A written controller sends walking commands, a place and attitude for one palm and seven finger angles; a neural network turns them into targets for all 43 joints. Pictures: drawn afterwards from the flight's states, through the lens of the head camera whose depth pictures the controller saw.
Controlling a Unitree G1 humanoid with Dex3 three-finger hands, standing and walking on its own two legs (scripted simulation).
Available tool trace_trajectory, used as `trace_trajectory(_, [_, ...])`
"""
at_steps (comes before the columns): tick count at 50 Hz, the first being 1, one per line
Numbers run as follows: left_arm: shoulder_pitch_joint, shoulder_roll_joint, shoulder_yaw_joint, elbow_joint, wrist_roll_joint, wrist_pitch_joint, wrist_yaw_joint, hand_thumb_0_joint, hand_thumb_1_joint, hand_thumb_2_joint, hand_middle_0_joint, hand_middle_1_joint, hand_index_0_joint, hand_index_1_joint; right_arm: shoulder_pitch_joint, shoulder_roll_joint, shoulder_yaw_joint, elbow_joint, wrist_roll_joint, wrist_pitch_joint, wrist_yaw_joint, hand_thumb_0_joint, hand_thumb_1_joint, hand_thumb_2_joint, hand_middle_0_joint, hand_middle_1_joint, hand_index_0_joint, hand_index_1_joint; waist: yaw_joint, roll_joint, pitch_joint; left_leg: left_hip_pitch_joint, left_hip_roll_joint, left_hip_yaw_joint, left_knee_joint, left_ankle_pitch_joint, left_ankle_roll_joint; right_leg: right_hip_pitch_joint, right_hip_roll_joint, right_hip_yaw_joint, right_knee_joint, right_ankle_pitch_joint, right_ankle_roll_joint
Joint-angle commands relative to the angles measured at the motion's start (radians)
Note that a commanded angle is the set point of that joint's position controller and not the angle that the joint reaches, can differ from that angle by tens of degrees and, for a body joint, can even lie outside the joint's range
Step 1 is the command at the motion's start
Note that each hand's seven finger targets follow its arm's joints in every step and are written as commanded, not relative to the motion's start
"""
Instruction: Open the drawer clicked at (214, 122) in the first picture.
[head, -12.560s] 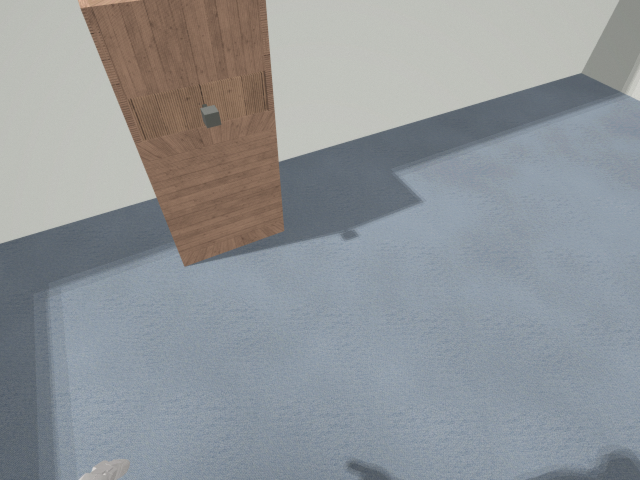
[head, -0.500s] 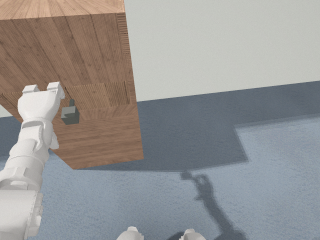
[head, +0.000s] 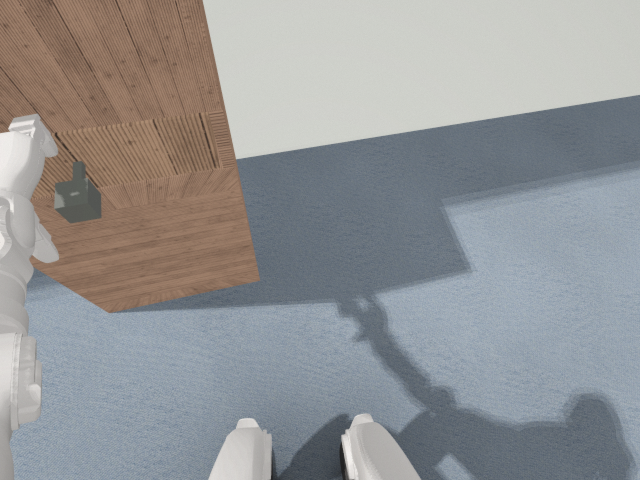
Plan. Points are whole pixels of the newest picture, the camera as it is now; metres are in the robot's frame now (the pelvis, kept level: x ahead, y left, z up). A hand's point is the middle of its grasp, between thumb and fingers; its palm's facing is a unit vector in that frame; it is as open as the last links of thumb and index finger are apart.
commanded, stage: move the hooked fingers above the handle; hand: left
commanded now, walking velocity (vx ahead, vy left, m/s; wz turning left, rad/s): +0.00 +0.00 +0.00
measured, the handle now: (79, 188) +0.52 +0.32 -0.05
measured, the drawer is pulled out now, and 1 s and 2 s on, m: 0.00 0.00 0.00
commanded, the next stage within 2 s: none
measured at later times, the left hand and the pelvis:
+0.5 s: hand (20, 190) +0.48 +0.35 +0.01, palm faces -0.04 +0.00 -1.00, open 13.7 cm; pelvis +0.01 +0.01 +0.00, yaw +0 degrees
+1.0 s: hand (17, 191) +0.47 +0.35 +0.02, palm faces -0.03 +0.01 -1.00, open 13.7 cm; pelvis +0.01 +0.01 +0.00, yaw +0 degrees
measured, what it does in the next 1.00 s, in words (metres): stands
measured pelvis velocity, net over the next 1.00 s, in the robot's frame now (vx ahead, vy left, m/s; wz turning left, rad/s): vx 0.01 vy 0.01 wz -0.01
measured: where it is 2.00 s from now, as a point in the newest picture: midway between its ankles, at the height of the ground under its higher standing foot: outside the picture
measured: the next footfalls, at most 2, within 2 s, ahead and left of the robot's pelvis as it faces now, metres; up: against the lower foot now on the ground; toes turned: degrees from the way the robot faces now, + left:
none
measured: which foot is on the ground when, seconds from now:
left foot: down 0.00-1.00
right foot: down 0.00-1.00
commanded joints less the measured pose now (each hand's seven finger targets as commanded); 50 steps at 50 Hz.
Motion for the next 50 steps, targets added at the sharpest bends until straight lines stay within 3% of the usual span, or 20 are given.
trace_trajectory(1, [-0.382,0.351,0.029,-0.198,-0.019,-0.012,0.002,0.0,-0.5,0.3,-0.3,-1.2,-0.3,-1.2,0.153,-0.186,-0.072,-0.052,0.009,-0.024,-0.028,0.0,-0.9,-0.9,0.2,0.3,0.2,0.3,0.003,0.067,-0.464,0.361,-0.014,0.058,-0.123,0.303,0.05,0.269,0.012,-0.075,-0.143,0.267,-0.052])
trace_trajectory(4, [-0.41,0.295,-0.009,-0.241,-0.005,-0.074,-0.009,0.0,-0.5,0.3,-0.3,-1.2,-0.3,-1.2,0.158,-0.177,-0.08,-0.04,0.004,-0.039,-0.037,0.0,-0.9,-0.9,0.2,0.3,0.2,0.3,-0.012,0.127,-0.46,0.431,-0.004,0.039,-0.112,0.323,0.042,0.179,0.016,-0.085,-0.135,0.225,-0.06])
trace_trajectory(6, [-0.412,0.243,-0.041,-0.221,-0.007,-0.094,-0.009,0.0,-0.5,0.3,-0.3,-1.2,-0.3,-1.2,0.159,-0.169,-0.081,-0.036,0.002,-0.048,-0.038,0.0,-0.9,-0.9,0.2,0.3,0.2,0.3,-0.026,0.127,-0.402,0.428,0.0,0.027,-0.113,0.293,0.037,0.12,0.017,-0.096,-0.137,0.175,-0.064])
trace_trajectory(8, [-0.416,0.218,-0.044,-0.224,-0.014,-0.104,0.002,0.0,-0.5,0.3,-0.3,-1.2,-0.3,-1.2,0.167,-0.166,-0.086,-0.034,-0.002,-0.054,-0.035,0.0,-0.9,-0.9,0.2,0.3,0.2,0.3,-0.025,0.135,-0.417,0.458,0.005,0.017,-0.108,0.321,0.033,0.092,0.017,-0.104,-0.126,0.176,-0.066])
trace_trajectory(9, [-0.382,0.242,-0.015,-0.207,-0.019,-0.099,0.009,0.0,-0.5,0.3,-0.3,-1.2,-0.3,-1.2,0.165,-0.169,-0.084,-0.035,-0.003,-0.052,-0.031,0.0,-0.9,-0.9,0.2,0.3,0.2,0.3,-0.006,0.14,-0.423,0.453,0.003,0.02,-0.108,0.328,0.031,0.103,0.018,-0.104,-0.123,0.178,-0.068])
trace_trajectory(10, [-0.386,0.236,-0.022,-0.193,-0.019,-0.09,0.016,0.0,-0.5,0.3,-0.3,-1.2,-0.3,-1.2,0.165,-0.169,-0.081,-0.038,-0.003,-0.049,-0.027,0.0,-0.9,-0.9,0.2,0.3,0.2,0.3,-0.011,0.143,-0.418,0.452,0.002,0.017,-0.107,0.343,0.029,0.095,0.019,-0.108,-0.119,0.186,-0.07])
trace_trajectory(14, [-0.376,0.31,0.034,-0.169,-0.002,-0.046,0.052,0.0,-0.5,0.3,-0.3,-1.2,-0.3,-1.2,0.158,-0.179,-0.07,-0.05,-0.006,-0.032,-0.01,0.0,-0.9,-0.9,0.2,0.3,0.2,0.3,0.02,0.158,-0.428,0.428,-0.004,0.024,-0.104,0.386,0.026,0.124,0.019,-0.11,-0.102,0.218,-0.072])
trace_trajectory(17, [-0.396,0.386,0.09,-0.224,0.01,-0.026,0.071,0.0,-0.5,0.3,-0.3,-1.2,-0.3,-1.2,0.147,-0.188,-0.068,-0.057,-0.013,-0.024,-0.002,0.0,-0.9,-0.9,0.2,0.3,0.2,0.3,0.04,0.168,-0.498,0.446,-0.003,0.029,-0.094,0.439,0.026,0.175,0.02,-0.108,-0.087,0.273,-0.071])
trace_trajectory(19, [-0.382,0.399,0.096,-0.255,0.012,-0.02,0.071,0.0,-0.5,0.3,-0.3,-1.2,-0.3,-1.2,0.145,-0.187,-0.069,-0.063,-0.011,-0.018,-0.001,0.0,-0.9,-0.9,0.2,0.3,0.2,0.3,0.048,0.186,-0.552,0.48,-0.003,0.03,-0.092,0.479,0.021,0.199,0.021,-0.109,-0.08,0.299,-0.069])
trace_trajectory(21, [-0.385,0.343,0.061,-0.265,0.005,-0.015,0.07,0.0,-0.5,0.3,-0.3,-1.2,-0.3,-1.2,0.147,-0.183,-0.077,-0.062,-0.01,-0.018,0.002,0.0,-0.9,-0.9,0.2,0.3,0.2,0.3,0.031,0.182,-0.549,0.507,0.0,0.033,-0.092,0.49,0.022,0.194,0.021,-0.11,-0.095,0.301,-0.065])
trace_trajectory(23, [-0.373,0.341,0.059,-0.261,-0.006,-0.008,0.06,0.0,-0.5,0.3,-0.3,-1.2,-0.3,-1.2,0.151,-0.185,-0.076,-0.057,-0.009,-0.016,0.0,0.0,-0.9,-0.9,0.2,0.3,0.2,0.3,0.027,0.161,-0.539,0.508,0.003,0.03,-0.101,0.492,0.024,0.21,0.021,-0.111,-0.101,0.306,-0.063])
trace_trajectory(26, [-0.362,0.284,0.008,-0.231,-0.02,0.0,0.03,0.0,-0.5,0.3,-0.3,-1.2,-0.3,-1.2,0.154,-0.184,-0.078,-0.055,-0.002,-0.016,-0.007,0.0,-0.9,-0.9,0.2,0.3,0.2,0.3,0.008,0.13,-0.473,0.49,0.003,0.03,-0.126,0.429,0.027,0.205,0.021,-0.111,-0.132,0.271,-0.062])
trace_trajectory(31, [-0.384,0.183,-0.076,-0.215,-0.027,-0.034,-0.016,0.0,-0.5,0.3,-0.3,-1.2,-0.3,-1.2,0.169,-0.17,-0.084,-0.042,0.002,-0.027,-0.021,0.0,-0.9,-0.9,0.2,0.3,0.2,0.3,-0.025,0.102,-0.399,0.495,0.007,0.019,-0.14,0.377,0.032,0.159,0.022,-0.11,-0.161,0.22,-0.065])
trace_trajectory(33, [-0.404,0.155,-0.088,-0.243,-0.025,-0.065,-0.018,0.0,-0.5,0.3,-0.3,-1.2,-0.3,-1.2,0.174,-0.165,-0.089,-0.036,-0.001,-0.033,-0.023,0.0,-0.9,-0.9,0.2,0.3,0.2,0.3,-0.025,0.125,-0.409,0.53,0.012,0.005,-0.135,0.4,0.026,0.123,0.021,-0.113,-0.152,0.21,-0.068])
trace_trajectory(37, [-0.402,0.242,0.003,-0.25,-0.018,-0.09,0.02,0.0,-0.5,0.3,-0.3,-1.2,-0.3,-1.2,0.17,-0.169,-0.085,-0.026,-0.011,-0.03,-0.018,0.0,-0.9,-0.9,0.2,0.3,0.2,0.3,0.003,0.154,-0.422,0.51,0.01,0.005,-0.119,0.436,0.021,0.119,0.023,-0.111,-0.128,0.225,-0.076])
trace_trajectory(39, [-0.362,0.292,0.054,-0.245,-0.008,-0.081,0.055,0.0,-0.5,0.3,-0.3,-1.2,-0.3,-1.2,0.159,-0.171,-0.08,-0.034,-0.016,-0.025,-0.005,0.0,-0.9,-0.9,0.2,0.3,0.2,0.3,0.035,0.189,-0.442,0.496,0.005,0.016,-0.11,0.468,0.019,0.139,0.022,-0.111,-0.111,0.249,-0.078])
trace_trajectory(42, [-0.324,0.387,0.122,-0.211,0.004,-0.033,0.095,0.0,-0.5,0.3,-0.3,-1.2,-0.3,-1.2,0.136,-0.183,-0.065,-0.046,-0.019,-0.009,0.009,0.0,-0.9,-0.9,0.2,0.3,0.2,0.3,0.066,0.153,-0.453,0.413,-0.008,0.033,-0.105,0.453,0.024,0.209,0.022,-0.107,-0.087,0.291,-0.076])
trace_trajectory(46, [-0.291,0.421,0.131,-0.225,0.001,0.018,0.112,0.0,-0.5,0.3,-0.3,-1.2,-0.3,-1.2,0.121,-0.189,-0.064,-0.071,-0.009,0.007,0.015,0.0,-0.9,-0.9,0.2,0.3,0.2,0.3,0.081,0.124,-0.504,0.394,-0.019,0.06,-0.117,0.432,0.03,0.303,0.019,-0.098,-0.097,0.337,-0.065])
trace_trajectory(48, [-0.313,0.411,0.115,-0.232,-0.007,0.025,0.094,0.0,-0.5,0.3,-0.3,-1.2,-0.3,-1.2,0.124,-0.191,-0.07,-0.069,-0.005,0.008,0.007,0.0,-0.9,-0.9,0.2,0.3,0.2,0.3,0.058,0.101,-0.531,0.412,-0.014,0.059,-0.116,0.43,0.033,0.312,0.017,-0.092,-0.103,0.35,-0.058])
trace_trajectory(50, [-0.296,0.343,0.058,-0.217,-0.024,0.024,0.056,0.0,-0.5,0.3,-0.3,-1.2,-0.3,-1.2,0.133,-0.188,-0.076,-0.068,0.002,-0.001,-0.001,0.0,-0.9,-0.9,0.2,0.3,0.2,0.3,0.038,0.086,-0.508,0.423,-0.013,0.065,-0.125,0.413,0.037,0.32,0.016,-0.089,-0.128,0.35,-0.055])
